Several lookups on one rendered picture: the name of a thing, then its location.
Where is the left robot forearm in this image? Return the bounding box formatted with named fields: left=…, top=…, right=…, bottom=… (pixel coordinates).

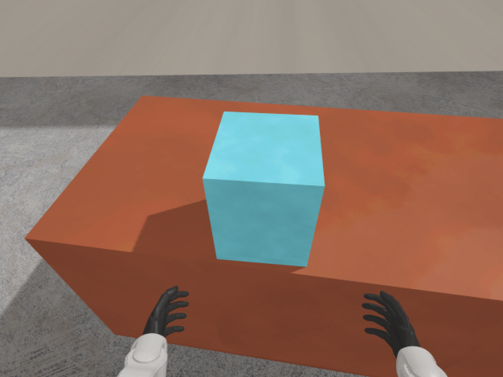
left=117, top=333, right=167, bottom=377

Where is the pedestal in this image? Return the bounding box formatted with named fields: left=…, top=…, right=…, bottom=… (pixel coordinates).
left=25, top=96, right=503, bottom=377

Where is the carton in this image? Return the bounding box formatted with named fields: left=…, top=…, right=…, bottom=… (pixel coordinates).
left=203, top=112, right=325, bottom=267

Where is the right robot hand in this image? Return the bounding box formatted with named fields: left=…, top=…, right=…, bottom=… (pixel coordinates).
left=362, top=291, right=420, bottom=359

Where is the right robot forearm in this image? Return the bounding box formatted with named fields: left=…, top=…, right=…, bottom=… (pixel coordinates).
left=396, top=346, right=447, bottom=377

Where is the left robot hand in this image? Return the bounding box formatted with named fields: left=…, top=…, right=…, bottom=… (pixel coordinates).
left=142, top=286, right=189, bottom=338

